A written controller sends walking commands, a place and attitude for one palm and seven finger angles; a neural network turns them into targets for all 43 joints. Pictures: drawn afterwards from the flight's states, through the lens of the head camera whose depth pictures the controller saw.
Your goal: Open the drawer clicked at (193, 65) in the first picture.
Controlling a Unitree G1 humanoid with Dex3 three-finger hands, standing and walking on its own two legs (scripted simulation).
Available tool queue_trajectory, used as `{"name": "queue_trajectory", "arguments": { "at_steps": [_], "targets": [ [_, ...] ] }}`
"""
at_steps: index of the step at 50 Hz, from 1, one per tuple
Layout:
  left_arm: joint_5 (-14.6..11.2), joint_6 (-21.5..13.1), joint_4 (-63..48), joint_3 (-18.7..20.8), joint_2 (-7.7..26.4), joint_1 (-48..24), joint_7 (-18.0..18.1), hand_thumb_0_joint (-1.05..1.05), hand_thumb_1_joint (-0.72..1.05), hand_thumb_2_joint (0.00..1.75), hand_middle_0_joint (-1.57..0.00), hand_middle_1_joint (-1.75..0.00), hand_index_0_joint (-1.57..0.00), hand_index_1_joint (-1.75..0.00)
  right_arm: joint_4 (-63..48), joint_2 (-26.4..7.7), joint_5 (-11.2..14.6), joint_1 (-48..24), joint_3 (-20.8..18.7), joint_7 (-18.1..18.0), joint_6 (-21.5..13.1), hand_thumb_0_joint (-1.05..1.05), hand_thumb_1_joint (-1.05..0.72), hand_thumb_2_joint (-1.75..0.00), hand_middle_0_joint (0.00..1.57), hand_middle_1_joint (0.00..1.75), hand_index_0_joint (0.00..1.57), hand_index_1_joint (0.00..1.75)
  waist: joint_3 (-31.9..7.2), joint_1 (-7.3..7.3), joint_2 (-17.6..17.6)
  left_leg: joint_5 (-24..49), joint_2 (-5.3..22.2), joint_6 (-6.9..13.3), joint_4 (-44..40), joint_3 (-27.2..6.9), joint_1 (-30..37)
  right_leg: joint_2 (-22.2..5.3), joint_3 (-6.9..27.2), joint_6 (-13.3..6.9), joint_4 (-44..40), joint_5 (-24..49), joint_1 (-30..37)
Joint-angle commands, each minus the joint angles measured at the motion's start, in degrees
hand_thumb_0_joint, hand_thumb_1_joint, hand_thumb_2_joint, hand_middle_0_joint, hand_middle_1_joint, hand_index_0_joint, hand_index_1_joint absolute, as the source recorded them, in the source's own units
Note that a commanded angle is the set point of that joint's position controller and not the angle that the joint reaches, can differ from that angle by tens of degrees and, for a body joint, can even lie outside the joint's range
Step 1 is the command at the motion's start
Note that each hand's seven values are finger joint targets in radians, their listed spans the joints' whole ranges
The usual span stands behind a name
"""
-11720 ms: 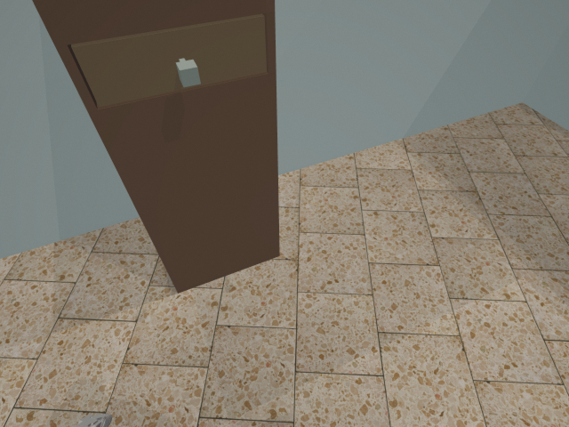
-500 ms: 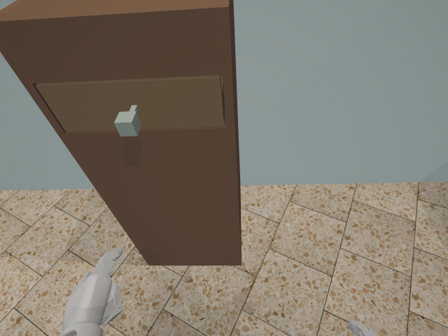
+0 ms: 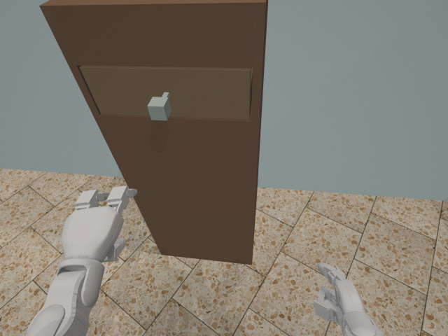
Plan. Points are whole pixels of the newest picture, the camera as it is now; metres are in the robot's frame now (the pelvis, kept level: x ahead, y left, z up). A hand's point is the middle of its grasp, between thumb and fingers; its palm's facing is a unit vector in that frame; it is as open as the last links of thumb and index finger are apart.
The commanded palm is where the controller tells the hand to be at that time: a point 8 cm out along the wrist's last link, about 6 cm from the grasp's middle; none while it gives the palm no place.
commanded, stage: raise the hand with hooked fingers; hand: left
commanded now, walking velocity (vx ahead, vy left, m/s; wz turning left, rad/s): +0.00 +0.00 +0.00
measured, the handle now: (162, 103) +0.54 +0.22 +0.14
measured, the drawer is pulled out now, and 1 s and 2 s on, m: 0.00 0.00 0.00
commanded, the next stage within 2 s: move the hooked fingers above the handle in 1.26 s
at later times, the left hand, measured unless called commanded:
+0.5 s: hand (84, 174) +0.30 +0.27 +0.16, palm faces +0.15 -0.07 -0.99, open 13.0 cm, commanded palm +0.26 +0.26 +0.23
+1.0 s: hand (62, 129) +0.32 +0.28 +0.24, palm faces +0.13 -0.04 -0.99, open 13.9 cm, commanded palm +0.28 +0.27 +0.30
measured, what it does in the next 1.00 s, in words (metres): stands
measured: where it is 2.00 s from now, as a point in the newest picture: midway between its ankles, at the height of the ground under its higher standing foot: outside the picture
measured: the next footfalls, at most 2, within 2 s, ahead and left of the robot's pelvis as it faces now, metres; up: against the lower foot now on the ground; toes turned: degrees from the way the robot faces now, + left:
none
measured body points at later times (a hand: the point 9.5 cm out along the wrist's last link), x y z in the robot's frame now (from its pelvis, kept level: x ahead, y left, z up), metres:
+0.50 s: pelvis +0.01 +0.03 +0.02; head +0.01 -0.01 +0.47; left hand +0.29 +0.27 +0.21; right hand +0.23 -0.18 -0.08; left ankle +0.04 +0.12 -0.72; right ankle +0.00 -0.09 -0.72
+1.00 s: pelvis +0.00 +0.03 +0.02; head +0.00 -0.02 +0.47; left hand +0.31 +0.28 +0.29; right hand +0.22 -0.18 -0.08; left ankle +0.04 +0.12 -0.72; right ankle +0.00 -0.09 -0.72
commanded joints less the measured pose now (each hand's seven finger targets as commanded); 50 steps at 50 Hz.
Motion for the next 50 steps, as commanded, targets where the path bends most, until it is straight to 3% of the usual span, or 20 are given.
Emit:
{"name": "queue_trajectory", "arguments": {
  "at_steps": [1, 4, 9, 14, 20, 26, 27, 30, 36, 37, 40, 43, 46, 50],
  "targets": [
    [-1.79, 0.76, -14.05, 7.7, 11.22, -3.49, -3.25, 0.0, 0.08, 0.55, -0.26, -0.82, -0.26, -0.82, -9.52, -7.12, 0.41, -7.42, -2.38, -0.48, -1.88, 0.0, -0.9, -0.9, 0.2, 0.3, 0.2, 0.3, -8.41, 1.23, -3.5, 9.52, -2.98, 2.12, -8.52, -0.77, 7.75, -0.52, 6.18, 1.0, -11.61, 14.39, 6.87],
    [-2.48, -0.03, -17.01, 10.12, 12.98, -3.88, -4.9, 0.0, 0.01, 0.52, -0.26, -0.87, -0.26, -0.87, -9.56, -7.5, 0.54, -7.54, -2.37, -0.2, -1.53, 0.0, -0.9, -0.9, 0.2, 0.3, 0.2, 0.3, -7.34, 1.52, -4.24, 11.09, -2.6, 2.08, -10.41, -0.77, 9.0, -0.48, 5.69, 0.99, -12.94, 15.33, 8.87],
    [-3.25, -1.91, -21.44, 10.51, 13.76, -10.46, -4.67, 0.0, -0.1, 0.47, -0.27, -0.94, -0.27, -0.94, -8.86, -7.81, 1.14, -6.97, -3.0, 0.23, -1.81, 0.0, -0.9, -0.9, 0.2, 0.3, 0.2, 0.3, -8.67, 0.72, -1.19, 12.84, -2.24, 2.03, -11.87, -1.55, 13.53, -0.21, 4.07, 0.86, -14.0, 14.3, 8.51],
    [-3.99, -1.18, -22.89, 9.85, 15.0, -17.12, -5.62, 0.0, -0.22, 0.42, -0.28, -1.02, -0.28, -1.02, -7.58, -8.39, 1.97, -7.18, -3.64, 0.51, -1.74, 0.0, -0.9, -0.9, 0.2, 0.3, 0.2, 0.3, -11.27, 0.38, 0.84, 15.76, -1.89, 1.64, -13.17, -2.57, 17.48, -0.03, 3.17, 0.73, -14.48, 15.26, 9.53],
    [-5.83, 2.01, -19.65, 10.09, 17.74, -22.77, -10.73, 0.0, -0.36, 0.36, -0.29, -1.11, -0.29, -1.11, -6.85, -8.8, 2.87, -8.42, -2.89, 0.62, -0.51, 0.0, -0.9, -0.9, 0.2, 0.3, 0.2, 0.3, -8.96, 0.67, -1.39, 17.96, -1.97, 1.39, -15.76, -2.75, 17.55, -0.11, 2.65, 0.92, -16.06, 17.77, 12.8],
    [-7.65, 3.29, -20.45, 11.53, 21.06, -29.1, -16.25, 0.0, -0.5, 0.3, -0.3, -1.2, -0.3, -1.2, -7.04, -9.15, 3.05, -8.9, -2.38, 1.2, 0.24, 0.0, -0.9, -0.9, 0.2, 0.3, 0.2, 0.3, -10.41, 0.85, 0.21, 21.22, -1.88, 1.12, -16.88, -2.91, 19.45, 0.09, 2.4, 0.96, -17.01, 19.83, 15.09],
    [-7.94, 3.53, -19.95, 11.95, 21.63, -29.99, -17.14, 0.0, -0.5, 0.3, -0.3, -1.2, -0.3, -1.2, -7.1, -9.34, 3.04, -8.89, -2.26, 1.22, 0.45, 0.0, -0.9, -0.9, 0.2, 0.3, 0.2, 0.3, -9.96, 0.87, -0.99, 20.62, -1.97, 1.16, -17.14, -2.83, 19.17, 0.12, 2.45, 1.09, -17.41, 19.77, 15.14],
    [-8.46, 4.12, -18.69, 11.88, 22.61, -34.82, -19.67, 0.0, -0.5, 0.3, -0.3, -1.2, -0.3, -1.2, -7.14, -9.4, 3.39, -9.7, -1.59, 1.48, 0.65, 0.0, -0.9, -0.9, 0.2, 0.3, 0.2, 0.3, -8.95, 0.45, -0.17, 18.77, -2.04, 1.1, -17.63, -2.66, 18.7, -0.03, 2.32, 1.01, -18.09, 18.09, 15.09],
    [-9.66, 3.46, -17.99, 12.95, 25.72, -43.52, -23.22, 0.0, -0.5, 0.3, -0.3, -1.2, -0.3, -1.2, -6.82, -9.88, 3.68, -9.63, -1.51, 1.32, 0.14, 0.0, -0.9, -0.9, 0.2, 0.3, 0.2, 0.3, -9.95, 0.07, -0.1, 17.27, -2.28, 1.31, -17.69, -2.75, 19.16, -0.12, 2.47, 1.13, -18.86, 17.05, 14.77],
    [-9.74, 3.02, -19.27, 13.71, 27.25, -45.53, -23.63, 0.0, -0.5, 0.3, -0.3, -1.2, -0.3, -1.2, -7.04, -10.16, 3.6, -9.62, -1.58, 1.33, -0.12, 0.0, -0.9, -0.9, 0.2, 0.3, 0.2, 0.3, -11.63, 0.36, 1.15, 17.77, -2.4, 1.35, -17.6, -2.92, 19.72, -0.22, 2.69, 1.08, -18.67, 17.57, 15.36],
    [-10.39, 3.1, -16.62, 14.45, 28.57, -49.1, -25.16, 0.0, -0.5, 0.3, -0.3, -1.2, -0.3, -1.2, -6.63, -10.2, 3.85, -9.71, -1.31, 1.4, -0.59, 0.0, -0.9, -0.9, 0.2, 0.3, 0.2, 0.3, -11.72, 0.2, -0.03, 16.67, -2.62, 1.29, -17.45, -2.93, 18.9, -0.41, 2.73, 1.08, -18.84, 16.68, 15.45],
    [-11.02, 3.83, -11.97, 13.16, 26.74, -46.22, -26.91, 0.0, -0.5, 0.3, -0.3, -1.2, -0.3, -1.2, -6.83, -10.62, 4.23, -9.07, -1.66, 1.57, -0.3, 0.0, -0.9, -0.9, 0.2, 0.3, 0.2, 0.3, -9.27, 0.45, -0.65, 16.01, -2.52, 1.27, -17.7, -2.58, 17.81, -0.36, 2.44, 1.11, -18.78, 16.36, 14.02],
    [-11.8, 4.06, -12.12, 12.47, 25.66, -42.66, -29.06, 0.0, -0.5, 0.3, -0.3, -1.2, -0.3, -1.2, -8.07, -10.94, 4.6, -9.07, -1.65, 2.21, -0.03, 0.0, -0.9, -0.9, 0.2, 0.3, 0.2, 0.3, -9.05, 0.62, -3.55, 14.95, -2.45, 1.39, -17.66, -2.08, 16.17, -0.62, 2.23, 1.36, -18.35, 16.3, 14.47],
    [-11.49, 1.77, -18.29, 14.19, 27.59, -43.95, -29.04, 0.0, -0.5, 0.3, -0.3, -1.2, -0.3, -1.2, -8.92, -10.8, 4.23, -8.86, -1.68, 2.37, -0.74, 0.0, -0.9, -0.9, 0.2, 0.3, 0.2, 0.3, -12.01, 0.78, -2.05, 14.31, -2.66, 1.79, -17.09, -2.23, 17.18, -0.52, 2.57, 1.35, -17.8, 14.64, 14.65]
  ]
}}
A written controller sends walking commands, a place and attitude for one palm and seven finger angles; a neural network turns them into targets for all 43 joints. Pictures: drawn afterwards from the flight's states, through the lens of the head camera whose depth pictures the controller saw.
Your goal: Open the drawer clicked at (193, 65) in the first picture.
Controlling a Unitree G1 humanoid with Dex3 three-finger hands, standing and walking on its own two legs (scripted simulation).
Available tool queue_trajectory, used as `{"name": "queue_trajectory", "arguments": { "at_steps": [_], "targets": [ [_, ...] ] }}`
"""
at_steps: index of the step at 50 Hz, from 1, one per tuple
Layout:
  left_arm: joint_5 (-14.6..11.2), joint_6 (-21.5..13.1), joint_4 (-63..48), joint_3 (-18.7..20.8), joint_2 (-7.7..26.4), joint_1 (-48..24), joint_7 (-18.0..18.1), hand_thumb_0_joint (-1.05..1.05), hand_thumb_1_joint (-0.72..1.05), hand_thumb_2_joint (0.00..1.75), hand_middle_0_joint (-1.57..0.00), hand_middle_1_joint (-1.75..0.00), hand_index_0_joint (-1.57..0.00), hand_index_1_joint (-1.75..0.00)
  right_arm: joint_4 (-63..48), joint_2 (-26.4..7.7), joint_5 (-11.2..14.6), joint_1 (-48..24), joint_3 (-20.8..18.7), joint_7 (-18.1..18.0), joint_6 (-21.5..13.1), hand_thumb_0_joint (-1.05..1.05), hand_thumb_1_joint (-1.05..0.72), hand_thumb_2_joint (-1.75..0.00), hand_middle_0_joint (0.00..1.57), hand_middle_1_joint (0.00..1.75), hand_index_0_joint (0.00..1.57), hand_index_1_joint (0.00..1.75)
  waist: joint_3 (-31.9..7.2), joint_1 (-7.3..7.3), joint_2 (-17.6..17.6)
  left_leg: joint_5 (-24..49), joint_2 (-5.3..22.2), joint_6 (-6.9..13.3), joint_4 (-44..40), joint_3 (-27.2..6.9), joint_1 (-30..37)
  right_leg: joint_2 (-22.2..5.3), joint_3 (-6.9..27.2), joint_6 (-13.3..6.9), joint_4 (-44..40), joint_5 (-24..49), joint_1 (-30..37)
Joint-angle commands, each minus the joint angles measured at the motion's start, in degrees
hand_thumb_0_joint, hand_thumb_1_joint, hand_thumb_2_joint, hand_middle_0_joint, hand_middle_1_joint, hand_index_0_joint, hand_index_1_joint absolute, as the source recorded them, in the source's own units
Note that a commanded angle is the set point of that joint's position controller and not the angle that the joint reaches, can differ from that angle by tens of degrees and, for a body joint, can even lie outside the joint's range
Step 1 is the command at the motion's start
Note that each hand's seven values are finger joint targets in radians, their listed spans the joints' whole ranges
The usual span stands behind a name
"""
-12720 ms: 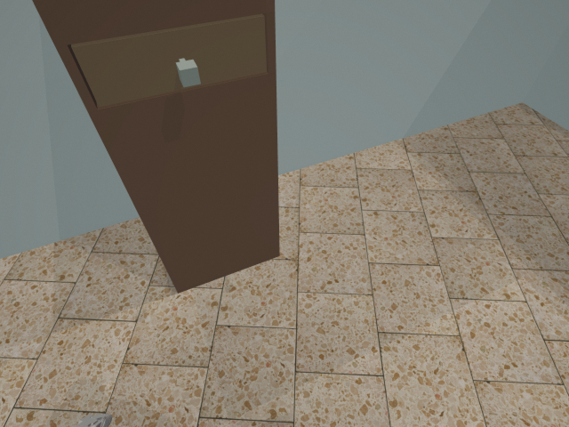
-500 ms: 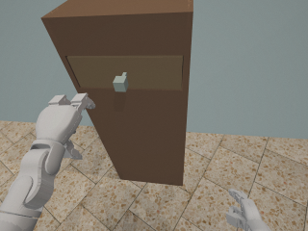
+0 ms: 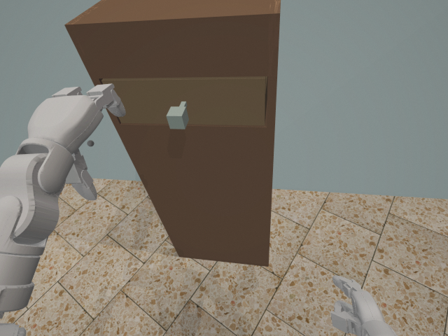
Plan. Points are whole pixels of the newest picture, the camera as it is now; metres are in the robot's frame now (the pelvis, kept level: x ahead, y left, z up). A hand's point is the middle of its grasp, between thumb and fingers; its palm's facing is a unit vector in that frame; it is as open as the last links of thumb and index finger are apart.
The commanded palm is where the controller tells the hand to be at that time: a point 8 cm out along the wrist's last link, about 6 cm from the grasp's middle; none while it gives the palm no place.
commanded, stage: raise the hand with hooked fingers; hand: left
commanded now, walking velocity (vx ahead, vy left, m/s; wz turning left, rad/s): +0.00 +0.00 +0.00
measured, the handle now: (180, 112) +0.55 +0.18 +0.12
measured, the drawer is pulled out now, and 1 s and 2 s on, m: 0.00 0.00 0.00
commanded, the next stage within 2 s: move the hooked fingers above the handle in 0.26 s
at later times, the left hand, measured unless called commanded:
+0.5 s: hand (106, 153) +0.32 +0.23 +0.20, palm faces +0.09 -0.03 -1.00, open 13.9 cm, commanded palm +0.29 +0.23 +0.27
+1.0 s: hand (130, 128) +0.39 +0.22 +0.19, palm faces +0.09 -0.04 -1.00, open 13.8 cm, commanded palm +0.36 +0.22 +0.26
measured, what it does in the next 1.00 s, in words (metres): stands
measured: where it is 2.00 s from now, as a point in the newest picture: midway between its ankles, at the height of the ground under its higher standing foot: outside the picture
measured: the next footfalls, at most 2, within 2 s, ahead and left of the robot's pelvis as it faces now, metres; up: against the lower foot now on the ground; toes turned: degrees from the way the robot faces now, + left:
none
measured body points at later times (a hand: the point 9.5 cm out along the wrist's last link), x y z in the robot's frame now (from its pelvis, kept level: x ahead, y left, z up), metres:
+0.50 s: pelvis +0.00 -0.01 +0.00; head +0.00 -0.06 +0.45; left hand +0.31 +0.23 +0.25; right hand +0.22 -0.22 -0.11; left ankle +0.04 +0.10 -0.74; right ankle +0.00 -0.11 -0.74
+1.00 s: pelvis +0.01 -0.01 +0.00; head +0.03 -0.05 +0.45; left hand +0.38 +0.22 +0.25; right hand +0.19 -0.24 -0.12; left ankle +0.04 +0.10 -0.74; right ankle +0.00 -0.11 -0.74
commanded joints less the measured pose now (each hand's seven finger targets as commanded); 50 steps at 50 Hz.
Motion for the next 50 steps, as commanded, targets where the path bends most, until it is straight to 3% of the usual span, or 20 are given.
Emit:
{"name": "queue_trajectory", "arguments": {
  "at_steps": [1, 4, 9, 14, 16, 18, 21, 24, 27, 29, 32, 35, 37, 39, 42, 47, 49, 50],
  "targets": [
    [0.04, -3.48, -13.56, 8.89, 14.32, -16.49, 2.24, 0.0, -0.5, 0.3, -0.3, -1.2, -0.3, -1.2, -10.41, -5.05, -0.22, -9.65, -2.39, -0.45, -3.8, 0.0, -0.9, -0.9, 0.2, 0.3, 0.2, 0.3, -15.71, 0.81, -5.27, 6.48, -0.11, -0.33, -2.03, -2.7, 5.58, 1.25, 2.27, -1.01, -2.93, 6.47, 2.59],
    [-0.57, -5.12, -14.86, 12.93, 17.61, -17.82, 4.66, 0.0, -0.5, 0.3, -0.3, -1.2, -0.3, -1.2, -9.68, -5.09, -0.46, -9.11, -2.57, -0.71, -4.43, 0.0, -0.9, -0.9, 0.2, 0.3, 0.2, 0.3, -16.1, 1.44, -3.02, 6.31, -0.17, -0.45, -1.75, -2.9, 5.94, 1.52, 2.65, -1.14, -3.3, 5.52, 2.63],
    [-0.78, -4.03, -9.92, 12.33, 15.93, -18.73, 7.68, 0.0, -0.5, 0.3, -0.3, -1.2, -0.3, -1.2, -8.41, -4.93, 0.0, -9.29, -2.75, -0.89, -4.83, 0.0, -0.9, -0.9, 0.2, 0.3, 0.2, 0.3, -14.01, 1.51, -2.89, 5.14, 0.03, -0.96, -2.24, -2.94, 5.0, 1.52, 2.65, -1.22, -3.82, 3.73, 1.26],
    [0.38, -1.35, -9.78, 7.06, 12.0, -17.44, 6.15, 0.0, -0.5, 0.3, -0.3, -1.2, -0.3, -1.2, -8.86, -5.02, 0.36, -10.18, -2.67, -0.86, -4.47, 0.0, -0.9, -0.9, 0.2, 0.3, 0.2, 0.3, -15.85, 0.8, -4.34, 5.02, -0.24, -0.74, -1.79, -2.33, 5.44, 1.22, 3.12, -0.99, -3.51, 4.83, 1.95],
    [0.58, -0.99, -9.2, 5.41, 11.16, -16.98, 4.89, 0.0, -0.5, 0.3, -0.3, -1.2, -0.3, -1.2, -8.89, -4.88, 0.27, -10.1, -2.36, -1.01, -4.18, 0.0, -0.9, -0.9, 0.2, 0.3, 0.2, 0.3, -13.69, 0.31, -5.7, 3.37, -0.21, -0.6, -2.35, -2.35, 4.46, 0.97, 2.58, -0.8, -3.65, 3.41, 1.14],
    [0.58, -1.27, -10.24, 6.33, 12.67, -16.76, 4.02, 0.0, -0.5, 0.3, -0.3, -1.2, -0.3, -1.2, -9.2, -5.02, 0.12, -10.05, -2.2, -1.29, -4.09, 0.0, -0.9, -0.9, 0.2, 0.3, 0.2, 0.3, -14.26, 0.46, -5.7, 3.04, -0.42, -0.31, -2.16, -2.29, 4.64, 0.85, 2.98, -0.69, -3.79, 3.65, 1.57],
    [0.96, -2.91, -7.92, 7.11, 13.88, -21.39, 3.93, 0.0, -0.5, 0.3, -0.3, -1.2, -0.3, -1.2, -8.11, -4.98, -0.04, -8.97, -2.07, -1.83, -4.44, 0.0, -0.9, -0.9, 0.2, 0.3, 0.2, 0.3, -12.87, -0.49, -6.0, 2.18, -0.32, -0.28, -2.11, -2.49, 4.32, 0.98, 2.47, -0.66, -4.36, 2.37, 0.06],
    [0.88, -4.45, -6.82, 9.01, 15.83, -24.59, 4.86, 0.0, -0.5, 0.3, -0.3, -1.2, -0.3, -1.2, -7.6, -5.05, -0.14, -8.54, -2.23, -2.07, -4.69, 0.0, -0.9, -0.9, 0.2, 0.3, 0.2, 0.3, -14.75, -0.33, -5.15, 4.39, -0.52, -0.32, -1.22, -2.51, 5.35, 1.23, 2.73, -0.83, -4.33, 4.68, 0.73],
    [0.8, -5.2, -5.47, 7.44, 13.85, -26.38, 5.83, 0.0, -0.5, 0.3, -0.3, -1.2, -0.3, -1.2, -7.48, -4.72, -0.29, -7.69, -2.27, -1.95, -4.48, 0.0, -0.9, -0.9, 0.2, 0.3, 0.2, 0.3, -15.93, -0.25, -3.68, 6.07, -0.71, -0.47, -1.43, -2.52, 5.51, 0.93, 2.43, -1.0, -3.89, 6.61, 1.35],
    [1.21, -4.46, -1.2, 8.54, 14.77, -25.68, 6.14, 0.0, -0.5, 0.3, -0.3, -1.2, -0.3, -1.2, -7.07, -5.16, -0.1, -7.54, -2.42, -1.89, -4.12, 0.0, -0.9, -0.9, 0.2, 0.3, 0.2, 0.3, -15.39, -0.1, -5.58, 6.48, -0.6, -0.57, -1.11, -2.31, 4.57, 1.07, 2.68, -1.05, -4.03, 7.52, 1.71],
    [1.96, -3.57, 0.38, 3.85, 10.92, -27.66, 5.67, 0.0, -0.5, 0.3, -0.3, -1.2, -0.3, -1.2, -7.34, -5.12, 0.12, -7.34, -2.42, -1.72, -3.36, 0.0, -0.9, -0.9, 0.2, 0.3, 0.2, 0.3, -15.07, -0.86, -5.01, 5.98, -0.6, -0.6, -1.5, -2.11, 4.32, 0.92, 2.18, -1.05, -3.8, 6.99, 0.56],
    [2.72, -3.48, -0.69, 2.4, 10.15, -28.5, 5.15, 0.0, -0.5, 0.3, -0.3, -1.2, -0.3, -1.2, -7.84, -5.07, 0.16, -7.28, -2.53, -1.51, -3.26, 0.0, -0.9, -0.9, 0.2, 0.3, 0.2, 0.3, -17.46, -0.96, -5.13, 7.24, -0.68, -0.42, -1.06, -2.23, 5.02, 0.87, 2.41, -1.23, -3.21, 8.37, 1.49],
    [2.94, -3.73, -0.86, 0.64, 8.96, -30.73, 4.96, 0.0, -0.5, 0.3, -0.3, -1.2, -0.3, -1.2, -7.92, -5.13, 0.22, -6.81, -2.59, -1.54, -3.04, 0.0, -0.9, -0.9, 0.2, 0.3, 0.2, 0.3, -16.87, -1.61, -4.6, 7.17, -0.6, -0.35, -1.24, -2.51, 5.35, 0.97, 2.15, -1.32, -3.23, 8.27, 0.31],
    [2.88, -4.2, -0.09, 4.65, 12.92, -30.02, 5.42, 0.0, -0.5, 0.3, -0.3, -1.2, -0.3, -1.2, -7.73, -5.56, 0.05, -6.3, -2.87, -1.69, -3.0, 0.0, -0.9, -0.9, 0.2, 0.3, 0.2, 0.3, -18.84, -0.75, -5.5, 8.36, -0.63, -0.16, -0.67, -2.34, 5.45, 1.13, 2.6, -1.38, -3.05, 9.85, 2.11],
    [2.81, -4.65, 2.92, 6.69, 14.38, -30.43, 6.19, 0.0, -0.5, 0.3, -0.3, -1.2, -0.3, -1.2, -7.1, -5.6, 0.02, -5.31, -2.8, -1.87, -2.41, 0.0, -0.9, -0.9, 0.2, 0.3, 0.2, 0.3, -18.49, -0.62, -5.7, 10.17, -0.61, -0.24, -0.73, -2.23, 4.1, 0.99, 2.18, -1.42, -2.32, 11.93, 2.66],
    [2.87, -4.85, 2.7, 3.89, 11.6, -34.14, 7.57, 0.0, -0.5, 0.3, -0.3, -1.2, -0.3, -1.2, -7.48, -5.43, 0.23, -4.57, -3.24, -1.6, -2.11, 0.0, -0.9, -0.9, 0.2, 0.3, 0.2, 0.3, -21.24, -0.96, -4.88, 12.22, -0.55, -0.21, -0.26, -2.19, 5.39, 1.09, 2.22, -1.44, -1.74, 13.12, 2.37],
    [3.43, -4.09, 5.75, 4.15, 12.05, -33.5, 7.67, 0.0, -0.5, 0.3, -0.3, -1.2, -0.3, -1.2, -7.15, -5.81, 0.37, -4.28, -3.36, -1.71, -1.72, 0.0, -0.9, -0.9, 0.2, 0.3, 0.2, 0.3, -20.11, -1.21, -5.15, 11.9, -0.45, -0.3, -0.19, -2.0, 4.91, 1.29, 2.18, -1.47, -2.0, 12.62, 1.75],
    [3.55, -3.7, 6.81, 2.4, 10.51, -34.37, 7.61, 0.0, -0.5, 0.3, -0.3, -1.2, -0.3, -1.2, -6.98, -5.7, 0.55, -4.0, -3.26, -1.76, -1.55, 0.0, -0.9, -0.9, 0.2, 0.3, 0.2, 0.3, -19.04, -1.75, -6.22, 11.4, -0.47, -0.21, -0.13, -1.98, 4.34, 1.2, 2.1, -1.35, -2.06, 12.47, 0.98]
  ]
}}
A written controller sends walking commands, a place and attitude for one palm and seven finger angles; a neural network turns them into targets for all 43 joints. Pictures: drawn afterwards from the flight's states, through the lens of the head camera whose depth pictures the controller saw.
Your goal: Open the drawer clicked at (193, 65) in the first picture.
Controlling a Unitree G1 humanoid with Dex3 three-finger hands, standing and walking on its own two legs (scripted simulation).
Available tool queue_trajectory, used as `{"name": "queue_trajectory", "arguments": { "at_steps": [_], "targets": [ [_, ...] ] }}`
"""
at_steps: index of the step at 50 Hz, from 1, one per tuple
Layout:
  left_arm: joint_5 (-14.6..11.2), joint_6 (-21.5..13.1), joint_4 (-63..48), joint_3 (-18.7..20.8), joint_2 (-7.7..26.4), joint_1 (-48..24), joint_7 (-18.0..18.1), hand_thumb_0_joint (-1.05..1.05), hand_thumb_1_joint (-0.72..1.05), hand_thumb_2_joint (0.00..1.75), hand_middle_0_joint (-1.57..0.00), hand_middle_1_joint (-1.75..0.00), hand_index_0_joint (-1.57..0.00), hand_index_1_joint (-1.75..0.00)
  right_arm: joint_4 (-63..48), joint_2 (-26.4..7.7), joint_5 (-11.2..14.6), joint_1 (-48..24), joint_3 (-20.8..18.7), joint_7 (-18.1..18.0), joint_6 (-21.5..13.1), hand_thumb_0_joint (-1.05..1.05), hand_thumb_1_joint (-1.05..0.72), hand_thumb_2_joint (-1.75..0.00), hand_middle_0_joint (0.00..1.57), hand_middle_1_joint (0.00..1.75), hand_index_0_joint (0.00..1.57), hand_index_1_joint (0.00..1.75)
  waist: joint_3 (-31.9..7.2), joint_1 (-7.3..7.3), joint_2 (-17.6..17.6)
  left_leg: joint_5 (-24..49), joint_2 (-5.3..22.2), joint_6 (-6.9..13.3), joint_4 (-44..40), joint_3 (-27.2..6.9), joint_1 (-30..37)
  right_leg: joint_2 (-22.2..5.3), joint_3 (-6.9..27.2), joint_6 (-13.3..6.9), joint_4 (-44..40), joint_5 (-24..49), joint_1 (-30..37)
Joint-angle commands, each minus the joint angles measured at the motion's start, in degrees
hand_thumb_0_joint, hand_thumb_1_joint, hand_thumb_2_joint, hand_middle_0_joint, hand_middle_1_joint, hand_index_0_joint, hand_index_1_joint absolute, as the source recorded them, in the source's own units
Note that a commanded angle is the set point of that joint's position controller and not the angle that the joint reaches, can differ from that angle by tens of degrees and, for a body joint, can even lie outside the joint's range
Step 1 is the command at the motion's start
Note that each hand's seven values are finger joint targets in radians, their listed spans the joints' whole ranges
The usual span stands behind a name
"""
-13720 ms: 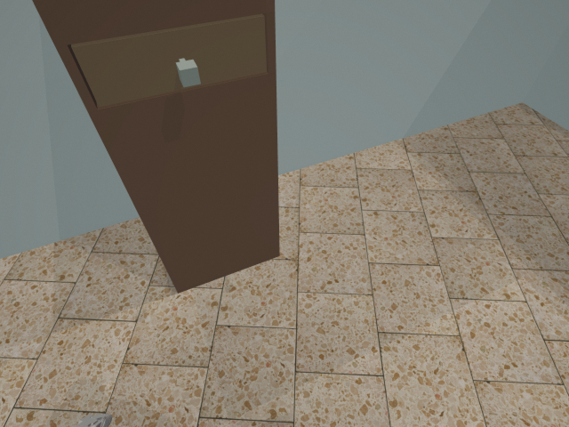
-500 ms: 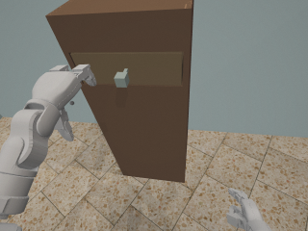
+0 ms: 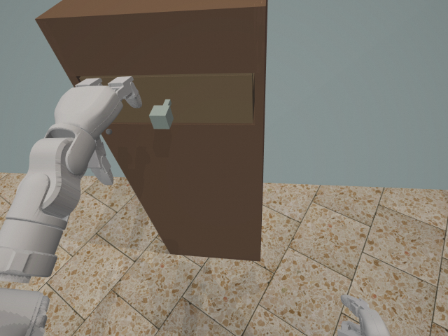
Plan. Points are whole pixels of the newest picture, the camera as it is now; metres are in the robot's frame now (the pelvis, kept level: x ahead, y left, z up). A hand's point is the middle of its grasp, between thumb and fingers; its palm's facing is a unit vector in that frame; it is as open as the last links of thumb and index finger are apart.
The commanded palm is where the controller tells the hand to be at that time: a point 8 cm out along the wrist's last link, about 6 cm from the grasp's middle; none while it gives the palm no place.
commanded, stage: move the hooked fingers above the handle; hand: left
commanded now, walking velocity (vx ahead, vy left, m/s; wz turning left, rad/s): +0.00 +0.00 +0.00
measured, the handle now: (164, 111) +0.53 +0.19 +0.12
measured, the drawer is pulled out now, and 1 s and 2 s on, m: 0.00 0.00 0.00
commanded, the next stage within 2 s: lower the fingers behind the handle in 1.60 s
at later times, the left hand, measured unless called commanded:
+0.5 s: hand (127, 115) +0.44 +0.22 +0.18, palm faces +0.03 -0.03 -1.00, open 13.8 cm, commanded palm +0.42 +0.22 +0.25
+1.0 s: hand (146, 99) +0.50 +0.20 +0.18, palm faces +0.02 -0.04 -1.00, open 13.8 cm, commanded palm +0.47 +0.22 +0.24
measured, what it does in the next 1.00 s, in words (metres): stands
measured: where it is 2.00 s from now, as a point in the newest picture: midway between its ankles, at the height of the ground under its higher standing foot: outside the picture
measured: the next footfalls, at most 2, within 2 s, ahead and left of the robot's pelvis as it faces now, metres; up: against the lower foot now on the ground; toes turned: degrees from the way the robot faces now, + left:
none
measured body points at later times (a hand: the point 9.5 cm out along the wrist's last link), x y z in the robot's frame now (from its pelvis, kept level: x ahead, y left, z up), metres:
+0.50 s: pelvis +0.02 +0.00 +0.00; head +0.04 -0.04 +0.45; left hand +0.43 +0.22 +0.24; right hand +0.17 -0.24 -0.13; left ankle +0.03 +0.11 -0.74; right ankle -0.01 -0.10 -0.74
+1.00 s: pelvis +0.03 +0.00 -0.01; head +0.07 -0.03 +0.44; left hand +0.49 +0.20 +0.23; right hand +0.12 -0.26 -0.14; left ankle +0.03 +0.11 -0.74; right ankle -0.01 -0.10 -0.74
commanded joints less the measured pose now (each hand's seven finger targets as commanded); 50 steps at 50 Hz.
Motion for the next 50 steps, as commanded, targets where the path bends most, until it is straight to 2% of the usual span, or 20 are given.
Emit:
{"name": "queue_trajectory", "arguments": {
  "at_steps": [1, 6, 7, 9, 10, 13, 19, 24, 27, 29, 32, 35, 38, 39, 42, 43, 44, 45, 46, 50],
  "targets": [
    [0.61, 0.88, -6.56, 6.45, 12.71, -24.83, 2.87, 0.0, -0.5, 0.3, -0.3, -1.2, -0.3, -1.2, -8.65, -5.68, 0.43, -6.7, -2.24, -0.58, -2.17, 0.0, -0.9, -0.9, 0.2, 0.3, 0.2, 0.3, -17.13, -0.12, -5.1, 11.45, -0.8, 0.51, -0.96, -1.59, 7.06, 0.78, 2.22, -0.58, -3.06, 13.08, 3.22],
    [1.53, 0.29, -8.64, 6.44, 13.9, -28.21, 2.6, 0.0, -0.5, 0.3, -0.3, -1.2, -0.3, -1.2, -9.1, -5.73, 0.44, -6.06, -2.52, -0.77, -1.89, 0.0, -0.9, -0.9, 0.2, 0.3, 0.2, 0.3, -21.7, -0.15, -4.29, 14.44, -1.07, 0.86, -0.11, -1.8, 8.83, 0.8, 2.67, -0.75, -2.09, 15.94, 4.76],
    [1.52, 0.21, -8.51, 5.19, 12.47, -28.22, 2.51, 0.0, -0.5, 0.3, -0.3, -1.2, -0.3, -1.2, -9.12, -5.49, 0.48, -6.1, -2.61, -0.78, -1.78, 0.0, -0.9, -0.9, 0.2, 0.3, 0.2, 0.3, -21.41, -0.46, -3.49, 15.08, -1.05, 0.86, 0.27, -1.73, 9.51, 0.89, 2.62, -0.79, -1.86, 16.24, 3.88],
    [1.18, 0.53, -4.72, 6.7, 13.74, -27.39, 2.66, 0.0, -0.5, 0.3, -0.3, -1.2, -0.3, -1.2, -8.46, -5.94, 0.49, -5.19, -2.59, -0.93, -1.44, 0.0, -0.9, -0.9, 0.2, 0.3, 0.2, 0.3, -19.7, -0.62, -5.7, 14.59, -0.9, 0.8, 0.2, -1.64, 8.31, 1.1, 2.41, -0.68, -2.35, 16.2, 3.53],
    [1.14, 0.47, -3.99, 5.62, 12.79, -29.06, 2.78, 0.0, -0.5, 0.3, -0.3, -1.2, -0.3, -1.2, -8.18, -5.9, 0.56, -4.88, -2.4, -0.9, -1.37, 0.0, -0.9, -0.9, 0.2, 0.3, 0.2, 0.3, -18.69, -0.95, -5.53, 13.88, -0.87, 0.72, -0.05, -1.75, 7.72, 1.01, 2.19, -0.7, -2.41, 15.47, 2.81],
    [1.83, 0.3, -3.78, 8.12, 15.67, -30.39, 3.67, 0.0, -0.5, 0.3, -0.3, -1.2, -0.3, -1.2, -8.08, -5.99, 0.35, -4.28, -2.62, -1.02, -1.08, 0.0, -0.9, -0.9, 0.2, 0.3, 0.2, 0.3, -21.54, -0.21, -4.63, 16.35, -0.91, 0.76, 0.41, -1.61, 8.14, 1.1, 2.38, -0.82, -1.55, 17.67, 4.35],
    [2.26, 1.16, 0.89, 4.52, 12.26, -32.92, 3.9, 0.0, -0.5, 0.3, -0.3, -1.2, -0.3, -1.2, -8.01, -5.86, 0.57, -3.69, -2.78, -1.06, -0.42, 0.0, -0.9, -0.9, 0.2, 0.3, 0.2, 0.3, -21.24, -1.3, -5.89, 16.43, -0.92, 0.88, 1.19, -1.23, 7.53, 1.07, 2.45, -0.74, -1.43, 18.23, 3.46],
    [2.81, 0.75, 4.73, 4.54, 13.76, -35.9, 3.17, 0.0, -0.5, 0.3, -0.3, -1.2, -0.3, -1.2, -7.67, -6.31, 0.69, -2.08, -3.03, -1.75, -0.01, 0.0, -0.9, -0.9, 0.2, 0.3, 0.2, 0.3, -21.68, -2.12, -6.5, 15.55, -1.04, 1.2, 1.77, -1.21, 6.8, 1.02, 2.7, -0.69, -1.19, 18.75, 3.33],
    [2.72, -0.8, 3.68, 2.97, 12.42, -38.66, 2.89, 0.0, -0.5, 0.3, -0.3, -1.2, -0.3, -1.2, -7.98, -5.95, 0.68, -1.29, -3.31, -1.93, -0.04, 0.0, -0.9, -0.9, 0.2, 0.3, 0.2, 0.3, -23.23, -2.57, -5.46, 17.3, -1.15, 1.58, 2.78, -1.21, 8.03, 0.93, 3.03, -0.58, -0.43, 21.12, 2.79],
    [2.56, -1.71, 4.28, 5.6, 15.13, -38.17, 3.15, 0.0, -0.5, 0.3, -0.3, -1.2, -0.3, -1.2, -7.77, -6.33, 0.32, -0.26, -3.57, -1.95, 0.09, 0.0, -0.9, -0.9, 0.2, 0.3, 0.2, 0.3, -24.79, -2.21, -5.25, 19.75, -1.1, 1.5, 3.34, -1.29, 8.17, 1.03, 2.94, -0.73, 0.03, 22.89, 3.85],
    [2.21, -1.85, 9.05, 4.43, 13.42, -38.99, 3.49, 0.0, -0.5, 0.3, -0.3, -1.2, -0.3, -1.2, -6.95, -6.32, 0.62, 0.82, -3.7, -2.06, 0.52, 0.0, -0.9, -0.9, 0.2, 0.3, 0.2, 0.3, -21.19, -3.07, -5.86, 17.14, -0.93, 1.41, 3.3, -1.08, 6.07, 1.15, 2.64, -0.51, -0.11, 21.27, 1.4],
    [3.17, -2.52, 9.83, 5.0, 15.11, -42.36, 4.31, 0.0, -0.5, 0.3, -0.3, -1.2, -0.3, -1.2, -6.74, -6.52, 0.64, 1.54, -3.95, -2.21, 0.7, 0.0, -0.9, -0.9, 0.2, 0.3, 0.2, 0.3, -23.37, -3.18, -4.59, 17.45, -0.96, 1.48, 3.72, -1.07, 6.08, 1.29, 2.81, -0.69, 0.34, 20.76, 1.32],
    [3.64, -3.07, 9.77, 2.43, 12.35, -45.56, 5.1, 0.0, -0.5, 0.3, -0.3, -1.2, -0.3, -1.2, -6.44, -6.22, 0.53, 2.63, -4.46, -2.16, 0.63, 0.0, -0.9, -0.9, 0.2, 0.3, 0.2, 0.3, -25.39, -4.01, -3.13, 19.43, -0.72, 1.47, 4.6, -1.45, 8.34, 1.55, 2.7, -0.81, 1.03, 20.72, -0.55],
    [3.29, -3.02, 11.03, 2.56, 12.4, -45.1, 5.15, 0.0, -0.5, 0.3, -0.3, -1.2, -0.3, -1.2, -6.38, -6.27, 0.49, 3.02, -4.55, -2.18, 0.6, 0.0, -0.9, -0.9, 0.2, 0.3, 0.2, 0.3, -25.59, -4.01, -4.45, 19.75, -0.61, 1.6, 4.78, -1.43, 8.23, 1.5, 2.76, -0.85, 0.78, 20.89, -0.14],
    [3.52, -2.54, 16.68, 1.36, 11.25, -46.85, 5.4, 0.0, -0.5, 0.3, -0.3, -1.2, -0.3, -1.2, -5.29, -6.54, 0.74, 4.34, -4.53, -2.47, 0.9, 0.0, -0.9, -0.9, 0.2, 0.3, 0.2, 0.3, -22.8, -4.98, -5.64, 16.92, -0.5, 1.56, 4.44, -1.53, 6.55, 1.74, 2.39, -0.68, 0.64, 18.85, -2.45],
    [4.0, -2.58, 18.33, 1.88, 12.22, -48.26, 5.64, 0.0, -0.5, 0.3, -0.3, -1.2, -0.3, -1.2, -5.0, -6.69, 0.77, 4.74, -4.46, -2.64, 0.97, 0.0, -0.9, -0.9, 0.2, 0.3, 0.2, 0.3, -22.47, -5.03, -5.55, 16.08, -0.47, 1.49, 4.35, -1.52, 5.97, 1.81, 2.34, -0.75, 0.68, 17.89, -2.85],
    [3.94, -2.96, 17.56, 1.84, 12.58, -49.74, 5.73, 0.0, -0.5, 0.3, -0.3, -1.2, -0.3, -1.2, -5.14, -6.84, 0.63, 4.86, -4.47, -2.73, 0.86, 0.0, -0.9, -0.9, 0.2, 0.3, 0.2, 0.3, -24.3, -4.78, -6.01, 17.19, -0.61, 1.66, 4.53, -1.42, 6.13, 1.62, 2.72, -0.84, 0.71, 19.3, -1.23],
    [4.47, -3.44, 15.37, 5.14, 16.47, -50.28, 6.28, 0.0, -0.5, 0.3, -0.3, -1.2, -0.3, -1.2, -5.43, -6.76, 0.41, 4.98, -4.71, -2.71, 0.77, 0.0, -0.9, -0.9, 0.2, 0.3, 0.2, 0.3, -28.31, -3.68, -4.62, 18.8, -0.61, 1.81, 4.88, -1.34, 6.94, 1.53, 3.24, -0.79, 1.46, 21.13, 0.92],
    [4.94, -3.67, 14.47, 4.91, 16.5, -50.8, 6.57, 0.0, -0.5, 0.3, -0.3, -1.2, -0.3, -1.2, -5.79, -6.48, 0.23, 4.84, -4.6, -2.65, 0.83, 0.0, -0.9, -0.9, 0.2, 0.3, 0.2, 0.3, -29.62, -3.61, -3.15, 20.83, -0.69, 1.76, 5.15, -1.34, 7.54, 1.53, 3.2, -0.93, 2.0, 22.63, 1.38],
    [4.67, -2.5, 20.35, 7.58, 18.34, -44.6, 6.56, 0.0, -0.5, 0.3, -0.3, -1.2, -0.3, -1.2, -5.83, -6.77, 0.42, 4.61, -4.34, -2.43, 1.58, 0.0, -0.9, -0.9, 0.2, 0.3, 0.2, 0.3, -25.57, -2.79, -6.42, 20.53, -0.21, 1.69, 4.74, -0.7, 3.68, 1.43, 2.96, -0.64, 1.94, 24.02, 2.57]
  ]
}}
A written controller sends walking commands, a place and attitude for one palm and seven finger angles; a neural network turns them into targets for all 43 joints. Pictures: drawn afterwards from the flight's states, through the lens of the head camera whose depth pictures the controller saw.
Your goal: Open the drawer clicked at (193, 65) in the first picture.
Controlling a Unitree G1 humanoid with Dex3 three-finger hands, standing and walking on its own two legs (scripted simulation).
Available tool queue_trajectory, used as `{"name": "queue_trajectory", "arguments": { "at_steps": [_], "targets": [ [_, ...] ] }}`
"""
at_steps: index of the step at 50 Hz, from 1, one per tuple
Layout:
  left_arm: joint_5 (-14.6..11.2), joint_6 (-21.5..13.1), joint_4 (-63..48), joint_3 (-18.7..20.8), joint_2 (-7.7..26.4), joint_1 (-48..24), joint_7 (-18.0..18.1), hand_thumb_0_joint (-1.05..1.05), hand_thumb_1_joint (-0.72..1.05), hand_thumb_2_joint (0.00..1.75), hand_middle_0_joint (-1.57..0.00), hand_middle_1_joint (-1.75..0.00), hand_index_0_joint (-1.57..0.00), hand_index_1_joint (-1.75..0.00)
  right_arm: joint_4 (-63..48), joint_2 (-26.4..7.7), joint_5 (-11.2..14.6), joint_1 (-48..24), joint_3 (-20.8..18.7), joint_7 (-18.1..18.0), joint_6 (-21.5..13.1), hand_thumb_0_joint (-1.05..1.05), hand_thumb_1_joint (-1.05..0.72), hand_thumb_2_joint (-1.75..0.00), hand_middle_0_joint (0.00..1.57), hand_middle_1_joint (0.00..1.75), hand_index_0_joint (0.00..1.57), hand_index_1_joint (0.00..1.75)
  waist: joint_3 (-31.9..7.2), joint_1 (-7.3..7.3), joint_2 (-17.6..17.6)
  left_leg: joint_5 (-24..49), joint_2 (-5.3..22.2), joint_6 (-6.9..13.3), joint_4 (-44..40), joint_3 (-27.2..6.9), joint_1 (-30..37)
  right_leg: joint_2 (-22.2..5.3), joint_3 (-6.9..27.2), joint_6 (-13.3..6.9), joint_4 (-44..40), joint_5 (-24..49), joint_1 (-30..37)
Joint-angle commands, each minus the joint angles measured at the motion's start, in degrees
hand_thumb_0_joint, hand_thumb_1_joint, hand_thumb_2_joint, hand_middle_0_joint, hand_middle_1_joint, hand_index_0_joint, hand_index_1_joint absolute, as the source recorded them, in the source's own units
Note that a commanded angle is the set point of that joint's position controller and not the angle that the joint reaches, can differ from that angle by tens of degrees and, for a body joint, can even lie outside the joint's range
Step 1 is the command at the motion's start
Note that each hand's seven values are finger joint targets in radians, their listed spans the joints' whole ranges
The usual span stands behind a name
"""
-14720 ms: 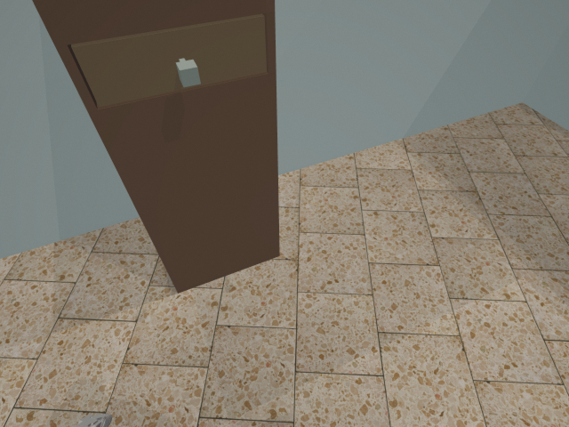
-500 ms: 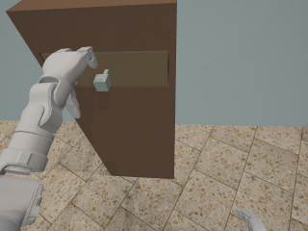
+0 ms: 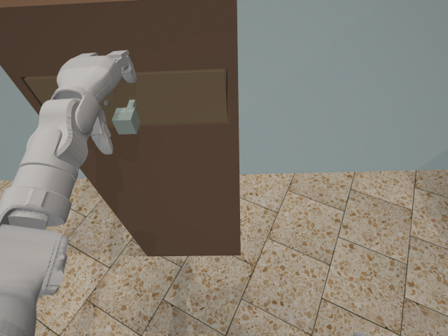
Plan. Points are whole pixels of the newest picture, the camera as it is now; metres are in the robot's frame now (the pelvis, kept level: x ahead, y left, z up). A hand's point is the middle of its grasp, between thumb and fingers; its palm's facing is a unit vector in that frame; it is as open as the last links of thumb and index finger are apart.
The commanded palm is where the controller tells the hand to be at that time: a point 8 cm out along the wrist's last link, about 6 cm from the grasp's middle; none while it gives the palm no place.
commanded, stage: move the hooked fingers above the handle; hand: left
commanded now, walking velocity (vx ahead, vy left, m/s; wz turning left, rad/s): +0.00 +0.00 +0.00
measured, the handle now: (128, 114) +0.50 +0.20 +0.12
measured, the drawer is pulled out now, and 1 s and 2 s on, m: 0.00 0.00 0.00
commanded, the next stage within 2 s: lower the fingers behind the handle in 0.60 s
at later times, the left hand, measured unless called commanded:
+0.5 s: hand (98, 103) +0.45 +0.22 +0.19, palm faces +0.02 -0.02 -1.00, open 13.8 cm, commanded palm +0.43 +0.22 +0.25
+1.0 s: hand (102, 114) +0.45 +0.22 +0.17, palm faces +0.01 -0.03 -1.00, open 13.8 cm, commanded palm +0.43 +0.22 +0.23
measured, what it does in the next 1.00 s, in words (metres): stands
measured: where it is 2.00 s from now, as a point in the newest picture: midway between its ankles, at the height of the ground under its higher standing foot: outside the picture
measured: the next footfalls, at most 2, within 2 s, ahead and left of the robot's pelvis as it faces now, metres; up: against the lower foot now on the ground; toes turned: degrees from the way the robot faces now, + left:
none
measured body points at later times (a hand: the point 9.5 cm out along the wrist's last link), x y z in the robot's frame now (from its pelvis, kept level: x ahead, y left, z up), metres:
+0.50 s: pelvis +0.00 +0.00 +0.00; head +0.03 -0.03 +0.45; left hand +0.44 +0.22 +0.25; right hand +0.12 -0.26 -0.13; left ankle +0.00 +0.10 -0.74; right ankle -0.04 -0.11 -0.74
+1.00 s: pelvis +0.00 +0.00 +0.00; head +0.04 -0.03 +0.45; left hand +0.45 +0.22 +0.22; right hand +0.09 -0.27 -0.14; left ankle +0.00 +0.10 -0.74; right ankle -0.04 -0.11 -0.74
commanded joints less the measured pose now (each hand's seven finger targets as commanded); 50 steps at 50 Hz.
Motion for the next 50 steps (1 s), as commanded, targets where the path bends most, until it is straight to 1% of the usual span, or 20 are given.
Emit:
{"name": "queue_trajectory", "arguments": {
  "at_steps": [1, 4, 6, 8, 9, 12, 15, 18, 19, 20, 21, 24, 26, 29, 32, 35, 42, 45, 47, 50],
  "targets": [
    [-0.07, 0.97, -8.18, 9.05, 18.67, -24.74, 2.78, 0.0, -0.5, 0.3, -0.3, -1.2, -0.3, -1.2, -6.99, -7.48, 0.07, -1.63, -2.3, -0.48, -1.24, 0.0, -0.9, -0.9, 0.2, 0.3, 0.2, 0.3, -21.57, 1.94, -4.44, 23.67, -0.59, 1.4, -0.03, -1.82, 10.32, 1.07, 1.49, -0.76, -1.11, 25.86, 8.67],
    [0.4, 1.16, -9.72, 11.33, 21.25, -22.14, 2.25, 0.0, -0.5, 0.3, -0.3, -1.2, -0.3, -1.2, -7.86, -7.77, 0.28, -1.98, -2.39, -0.5, -0.89, 0.0, -0.9, -0.9, 0.2, 0.3, 0.2, 0.3, -22.33, 2.57, -4.43, 24.38, -0.57, 1.53, 0.01, -1.46, 10.26, 1.18, 1.71, -0.86, -1.27, 26.17, 9.95],
    [0.23, 1.44, -10.01, 7.79, 17.6, -23.59, 2.05, 0.0, -0.5, 0.3, -0.3, -1.2, -0.3, -1.2, -7.84, -7.51, 0.54, -2.05, -2.38, -0.43, -0.76, 0.0, -0.9, -0.9, 0.2, 0.3, 0.2, 0.3, -19.89, 1.34, -4.23, 22.11, -0.43, 1.55, -0.26, -1.75, 10.41, 1.33, 1.5, -0.71, -1.6, 23.66, 7.3],
    [0.18, 1.09, -13.79, 8.3, 18.23, -23.41, 1.9, 0.0, -0.5, 0.3, -0.3, -1.2, -0.3, -1.2, -8.41, -7.53, 0.48, -1.92, -2.75, -0.48, -1.01, 0.0, -0.9, -0.9, 0.2, 0.3, 0.2, 0.3, -22.44, 1.6, -2.59, 23.23, -0.45, 1.74, 0.07, -2.0, 12.84, 1.46, 1.79, -0.81, -1.54, 23.38, 7.42],
    [-0.32, 1.05, -14.06, 5.65, 15.26, -24.3, 1.46, 0.0, -0.5, 0.3, -0.3, -1.2, -0.3, -1.2, -8.54, -7.35, 0.59, -1.99, -2.73, -0.5, -1.08, 0.0, -0.9, -0.9, 0.2, 0.3, 0.2, 0.3, -22.02, 0.78, -3.37, 23.47, -0.63, 1.83, 0.37, -2.2, 13.26, 1.43, 1.68, -0.81, -1.79, 23.2, 6.71],
    [-0.96, 0.56, -17.09, 4.35, 13.78, -27.17, 1.6, 0.0, -0.5, 0.3, -0.3, -1.2, -0.3, -1.2, -7.81, -7.11, 0.59, -1.7, -3.03, -0.65, -1.62, 0.0, -0.9, -0.9, 0.2, 0.3, 0.2, 0.3, -21.98, -0.02, -1.76, 21.6, -0.46, 1.82, 0.44, -2.69, 15.86, 1.65, 1.71, -0.73, -2.36, 20.47, 4.08],
    [-1.36, 0.09, -19.09, 6.6, 16.35, -28.51, 2.24, 0.0, -0.5, 0.3, -0.3, -1.2, -0.3, -1.2, -7.45, -7.06, 0.44, -2.14, -3.0, -0.69, -2.15, 0.0, -0.9, -0.9, 0.2, 0.3, 0.2, 0.3, -23.9, 0.66, -0.97, 23.08, -0.76, 1.77, 0.66, -2.82, 16.47, 1.54, 1.98, -0.89, -2.19, 22.09, 5.58],
    [-1.35, 1.77, -12.63, 5.99, 14.89, -26.77, 2.66, 0.0, -0.5, 0.3, -0.3, -1.2, -0.3, -1.2, -6.48, -7.09, 0.6, -2.38, -2.45, -0.65, -1.92, 0.0, -0.9, -0.9, 0.2, 0.3, 0.2, 0.3, -18.95, 0.57, -3.39, 19.84, -0.72, 1.37, -0.23, -2.66, 13.52, 1.57, 1.2, -0.92, -2.67, 19.74, 4.44],
    [-1.2, 2.21, -10.53, 7.16, 16.45, -26.49, 2.6, 0.0, -0.5, 0.3, -0.3, -1.2, -0.3, -1.2, -6.28, -7.5, 0.63, -2.72, -2.34, -0.87, -1.85, 0.0, -0.9, -0.9, 0.2, 0.3, 0.2, 0.3, -18.72, 0.76, -4.85, 19.06, -0.9, 1.41, -0.29, -2.11, 12.25, 1.39, 1.41, -0.86, -2.99, 19.93, 5.62],
    [-0.5, 2.48, -10.14, 6.83, 16.95, -27.64, 2.64, 0.0, -0.5, 0.3, -0.3, -1.2, -0.3, -1.2, -6.45, -7.4, 0.75, -3.04, -1.93, -0.92, -1.76, 0.0, -0.9, -0.9, 0.2, 0.3, 0.2, 0.3, -18.56, 0.98, -3.08, 18.22, -1.04, 1.28, -0.64, -2.21, 11.45, 1.31, 1.46, -0.9, -2.71, 19.55, 5.64],
    [-0.22, 2.82, -8.93, 4.41, 14.41, -29.0, 2.51, 0.0, -0.5, 0.3, -0.3, -1.2, -0.3, -1.2, -6.37, -7.06, 0.71, -3.1, -1.89, -1.1, -1.8, 0.0, -0.9, -0.9, 0.2, 0.3, 0.2, 0.3, -18.2, 0.36, -3.79, 17.46, -1.03, 1.39, -0.63, -2.02, 11.61, 1.23, 1.47, -0.78, -2.88, 19.15, 5.04],
    [0.64, 2.31, -8.52, 6.68, 17.71, -29.4, 1.71, 0.0, -0.5, 0.3, -0.3, -1.2, -0.3, -1.2, -6.84, -7.51, 0.62, -3.01, -1.93, -1.5, -1.78, 0.0, -0.9, -0.9, 0.2, 0.3, 0.2, 0.3, -21.04, 0.6, -4.58, 18.43, -1.06, 1.56, -0.31, -1.9, 11.97, 1.02, 1.99, -0.8, -2.68, 20.71, 7.32],
    [0.59, 1.59, -8.59, 4.23, 15.07, -30.08, 0.84, 0.0, -0.5, 0.3, -0.3, -1.2, -0.3, -1.2, -7.26, -7.0, 0.63, -2.81, -1.93, -1.6, -1.82, 0.0, -0.9, -0.9, 0.2, 0.3, 0.2, 0.3, -20.37, -0.04, -4.13, 18.15, -1.1, 1.69, -0.1, -1.87, 11.98, 0.79, 2.12, -0.6, -2.55, 21.56, 6.73],
    [-0.32, 0.43, -7.04, 5.42, 15.93, -27.11, -0.51, 0.0, -0.5, 0.3, -0.3, -1.2, -0.3, -1.2, -7.72, -7.31, 0.68, -2.58, -1.93, -1.73, -1.66, 0.0, -0.9, -0.9, 0.2, 0.3, 0.2, 0.3, -19.27, 0.14, -5.88, 18.06, -1.31, 1.79, 0.05, -1.72, 10.87, 0.66, 2.29, -0.49, -2.79, 22.77, 7.61],
    [-0.22, -1.02, -7.51, 4.52, 15.02, -28.27, -0.58, 0.0, -0.5, 0.3, -0.3, -1.2, -0.3, -1.2, -7.55, -7.09, 0.75, -2.09, -2.02, -1.93, -1.69, 0.0, -0.9, -0.9, 0.2, 0.3, 0.2, 0.3, -17.51, -0.21, -3.98, 17.08, -1.07, 1.7, -0.08, -1.9, 11.22, 0.96, 2.07, -0.55, -2.95, 20.56, 4.95],
    [-0.64, -2.99, -11.25, 7.57, 18.55, -30.04, 0.16, 0.0, -0.5, 0.3, -0.3, -1.2, -0.3, -1.2, -7.71, -7.24, 0.49, -1.6, -2.39, -1.84, -2.02, 0.0, -0.9, -0.9, 0.2, 0.3, 0.2, 0.3, -21.74, 0.58, -2.6, 19.05, -1.22, 1.83, 0.54, -2.01, 12.2, 0.93, 2.61, -0.63, -2.3, 22.55, 7.01],
    [-0.88, -2.44, -13.22, 7.34, 15.63, -24.5, 2.78, 0.0, -0.5, 0.3, -0.3, -1.2, -0.3, -1.2, -7.28, -7.12, 0.09, -1.18, -3.18, -0.68, -1.72, 0.0, -0.9, -0.9, 0.2, 0.3, 0.2, 0.3, -22.84, 1.31, -2.21, 23.93, -0.88, 1.61, 1.69, -2.02, 12.91, 1.42, 2.02, -0.88, -1.03, 25.05, 6.06],
    [-0.42, -1.06, -12.74, 8.33, 16.73, -23.05, 3.63, 0.0, -0.5, 0.3, -0.3, -1.2, -0.3, -1.2, -7.06, -7.41, 0.22, -1.5, -3.15, -0.43, -1.39, 0.0, -0.9, -0.9, 0.2, 0.3, 0.2, 0.3, -22.44, 1.39, -2.88, 23.77, -0.73, 1.5, 1.67, -2.05, 11.9, 1.57, 1.89, -0.91, -0.82, 24.99, 6.23],
    [-0.42, -0.32, -13.76, 5.21, 13.11, -23.77, 3.84, 0.0, -0.5, 0.3, -0.3, -1.2, -0.3, -1.2, -7.0, -7.26, 0.41, -1.41, -3.3, -0.3, -1.37, 0.0, -0.9, -0.9, 0.2, 0.3, 0.2, 0.3, -21.43, 0.51, -2.42, 22.65, -0.61, 1.48, 1.57, -2.32, 12.84, 1.84, 1.52, -0.9, -1.13, 22.64, 3.94],
    [-0.08, -0.1, -15.49, 6.02, 14.33, -24.47, 4.34, 0.0, -0.5, 0.3, -0.3, -1.2, -0.3, -1.2, -7.24, -7.21, 0.33, -1.65, -3.34, -0.43, -1.47, 0.0, -0.9, -0.9, 0.2, 0.3, 0.2, 0.3, -23.45, 0.83, -1.74, 23.18, -0.81, 1.57, 1.88, -2.45, 13.64, 1.89, 1.87, -1.01, -0.89, 22.88, 4.78]
  ]
}}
